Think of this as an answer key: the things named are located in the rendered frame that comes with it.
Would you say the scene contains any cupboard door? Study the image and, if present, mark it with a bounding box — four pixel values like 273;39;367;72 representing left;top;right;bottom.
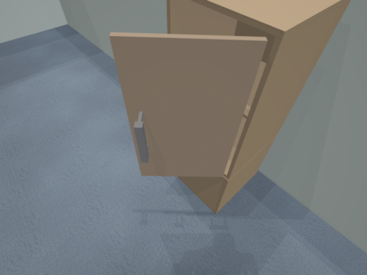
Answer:
109;32;268;177

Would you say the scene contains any handle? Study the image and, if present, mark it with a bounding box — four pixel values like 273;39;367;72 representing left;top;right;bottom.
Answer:
134;111;149;163

